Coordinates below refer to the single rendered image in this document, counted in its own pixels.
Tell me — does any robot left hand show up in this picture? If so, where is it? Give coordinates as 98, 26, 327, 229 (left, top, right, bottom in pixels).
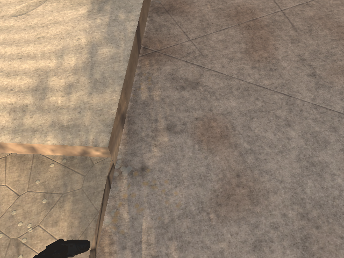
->
33, 239, 90, 258

